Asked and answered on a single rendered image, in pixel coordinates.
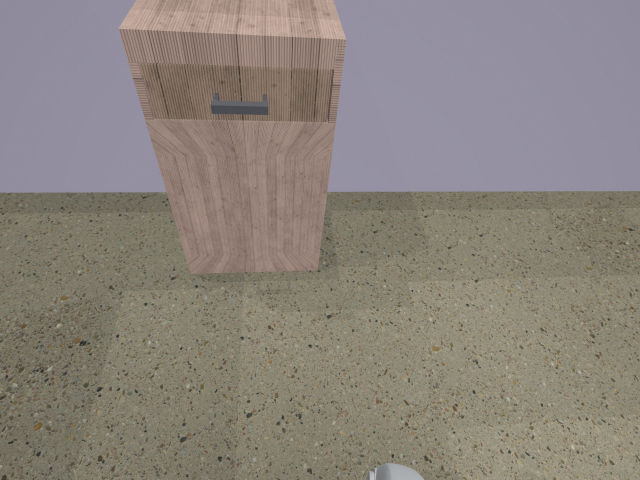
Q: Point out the cabinet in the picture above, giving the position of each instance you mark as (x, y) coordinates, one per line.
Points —
(246, 196)

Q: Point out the drawer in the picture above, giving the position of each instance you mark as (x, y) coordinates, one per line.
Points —
(185, 91)

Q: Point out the handle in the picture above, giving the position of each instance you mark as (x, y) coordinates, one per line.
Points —
(239, 107)

